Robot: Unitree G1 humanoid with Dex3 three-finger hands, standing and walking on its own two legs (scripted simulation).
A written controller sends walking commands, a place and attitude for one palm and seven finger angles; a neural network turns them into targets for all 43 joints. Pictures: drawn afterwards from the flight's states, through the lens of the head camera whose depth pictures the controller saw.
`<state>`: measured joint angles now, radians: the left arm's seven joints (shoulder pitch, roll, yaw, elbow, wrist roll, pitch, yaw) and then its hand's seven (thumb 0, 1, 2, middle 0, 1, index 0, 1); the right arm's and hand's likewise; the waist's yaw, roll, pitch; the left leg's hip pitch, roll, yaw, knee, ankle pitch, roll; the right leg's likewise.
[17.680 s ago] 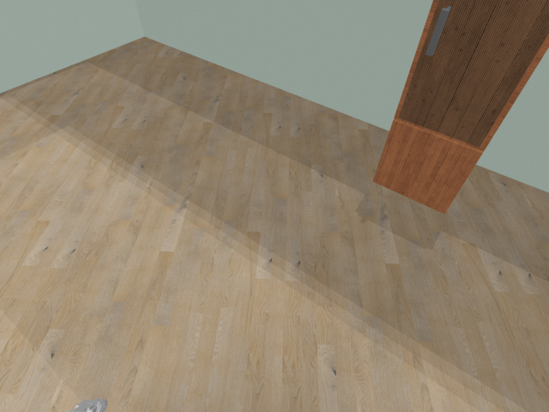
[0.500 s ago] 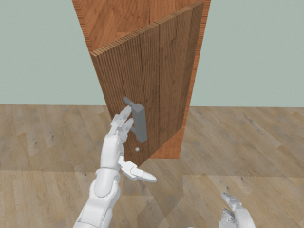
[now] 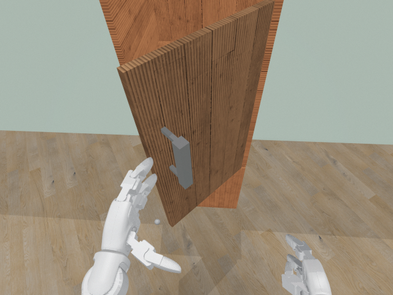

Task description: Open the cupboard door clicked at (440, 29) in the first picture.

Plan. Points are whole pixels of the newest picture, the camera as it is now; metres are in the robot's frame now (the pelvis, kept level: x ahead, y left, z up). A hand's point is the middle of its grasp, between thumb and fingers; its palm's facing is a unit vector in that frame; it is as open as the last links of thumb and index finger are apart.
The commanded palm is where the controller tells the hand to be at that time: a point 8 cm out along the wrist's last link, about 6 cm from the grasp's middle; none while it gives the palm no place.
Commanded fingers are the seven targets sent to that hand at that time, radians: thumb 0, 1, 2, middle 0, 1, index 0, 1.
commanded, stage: slide the hand sideways off the handle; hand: left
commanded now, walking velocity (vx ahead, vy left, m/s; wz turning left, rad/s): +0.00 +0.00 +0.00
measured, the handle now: (176, 158) +0.37 +0.07 +0.07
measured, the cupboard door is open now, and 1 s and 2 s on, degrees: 46 46 46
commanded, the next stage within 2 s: draw the hand back to the body in 0.06 s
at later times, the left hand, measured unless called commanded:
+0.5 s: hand (126, 224) +0.21 +0.13 +0.11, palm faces -0.01 -1.00 -0.07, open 16.3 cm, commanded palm +0.18 +0.19 +0.12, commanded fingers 0.00 -0.50 0.30 -0.15 -0.30 -0.15 -0.30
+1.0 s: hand (53, 215) +0.21 +0.22 +0.15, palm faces +0.26 -0.90 -0.35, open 13.5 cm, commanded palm +0.16 +0.27 +0.17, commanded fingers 0.00 0.31 0.64 -0.18 -0.30 -0.18 -0.30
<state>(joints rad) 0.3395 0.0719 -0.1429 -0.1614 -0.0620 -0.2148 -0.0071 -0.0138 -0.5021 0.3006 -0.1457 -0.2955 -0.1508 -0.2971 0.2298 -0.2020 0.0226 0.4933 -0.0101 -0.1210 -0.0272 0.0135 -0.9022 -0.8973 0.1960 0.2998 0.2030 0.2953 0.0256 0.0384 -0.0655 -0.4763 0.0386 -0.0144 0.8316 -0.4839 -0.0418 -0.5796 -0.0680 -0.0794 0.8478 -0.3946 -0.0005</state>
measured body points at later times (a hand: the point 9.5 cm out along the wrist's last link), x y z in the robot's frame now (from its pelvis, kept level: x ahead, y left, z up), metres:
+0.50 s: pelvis +0.00 +0.01 +0.01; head +0.01 -0.02 +0.45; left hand +0.21 +0.18 +0.11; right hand +0.18 -0.21 -0.07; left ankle -0.04 +0.15 -0.70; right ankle +0.02 -0.12 -0.70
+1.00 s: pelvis +0.01 +0.02 +0.04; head +0.00 +0.01 +0.49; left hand +0.19 +0.27 +0.17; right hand +0.19 -0.18 -0.04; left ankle -0.04 +0.15 -0.70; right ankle +0.02 -0.12 -0.70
